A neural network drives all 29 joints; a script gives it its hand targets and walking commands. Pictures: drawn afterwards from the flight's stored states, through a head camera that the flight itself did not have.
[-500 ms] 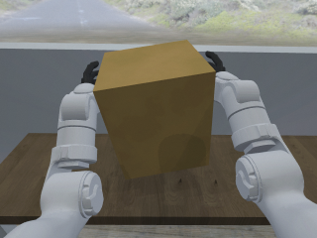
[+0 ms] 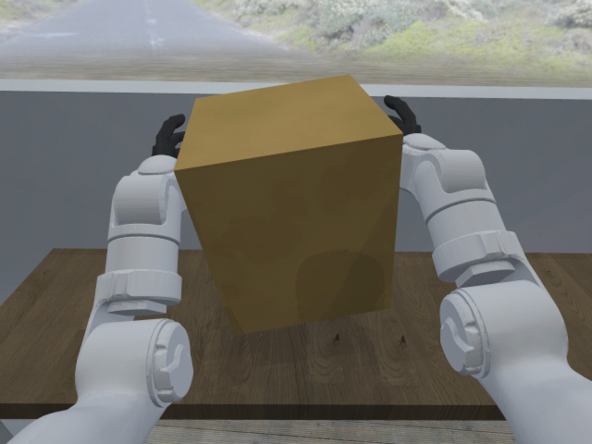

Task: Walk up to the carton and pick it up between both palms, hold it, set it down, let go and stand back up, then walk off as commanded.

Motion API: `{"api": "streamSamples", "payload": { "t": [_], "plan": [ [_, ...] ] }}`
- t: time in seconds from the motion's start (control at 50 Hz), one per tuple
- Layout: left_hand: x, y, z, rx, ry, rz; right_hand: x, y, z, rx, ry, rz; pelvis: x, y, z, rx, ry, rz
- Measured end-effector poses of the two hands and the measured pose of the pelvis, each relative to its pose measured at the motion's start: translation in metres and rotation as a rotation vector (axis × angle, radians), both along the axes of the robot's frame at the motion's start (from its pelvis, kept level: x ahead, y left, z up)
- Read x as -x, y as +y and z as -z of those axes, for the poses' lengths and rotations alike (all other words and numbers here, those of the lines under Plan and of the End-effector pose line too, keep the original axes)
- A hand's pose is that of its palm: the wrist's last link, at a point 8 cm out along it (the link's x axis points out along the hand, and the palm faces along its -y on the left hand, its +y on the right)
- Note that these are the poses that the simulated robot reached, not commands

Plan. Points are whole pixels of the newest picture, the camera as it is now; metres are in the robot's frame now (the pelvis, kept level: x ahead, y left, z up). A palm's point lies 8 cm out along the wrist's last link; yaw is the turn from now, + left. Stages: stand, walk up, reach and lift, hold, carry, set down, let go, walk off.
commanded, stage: hold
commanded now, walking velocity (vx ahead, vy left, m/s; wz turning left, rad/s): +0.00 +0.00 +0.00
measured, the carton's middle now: (292, 203) +0.37 +0.01 +0.23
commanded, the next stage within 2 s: none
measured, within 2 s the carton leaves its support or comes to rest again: neither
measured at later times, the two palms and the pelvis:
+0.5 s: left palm (167, 170) +0.37 +0.17 +0.28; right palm (404, 151) +0.38 -0.13 +0.30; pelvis +0.00 +0.00 +0.00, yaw +0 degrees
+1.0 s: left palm (167, 170) +0.37 +0.17 +0.28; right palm (404, 151) +0.38 -0.13 +0.30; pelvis +0.00 +0.00 +0.00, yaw +0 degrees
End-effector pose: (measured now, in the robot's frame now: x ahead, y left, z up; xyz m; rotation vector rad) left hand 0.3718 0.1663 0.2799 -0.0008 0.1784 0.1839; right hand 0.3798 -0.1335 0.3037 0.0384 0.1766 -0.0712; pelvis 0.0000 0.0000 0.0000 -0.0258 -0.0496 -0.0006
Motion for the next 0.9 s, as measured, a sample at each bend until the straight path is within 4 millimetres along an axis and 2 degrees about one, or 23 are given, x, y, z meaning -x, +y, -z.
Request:
{"api": "streamSamples", "payload": {
  "t": [0.9],
  "plan": [
    [0.0012, -0.0002, -0.0008, -0.001, 0.0, 0.003, 0.0012, -0.0002, -0.0007, 0.0, -0.002, 0.002, 0.0004, 0.0002, 0.0, 0.0, -0.003, 0.0]
  ]
}}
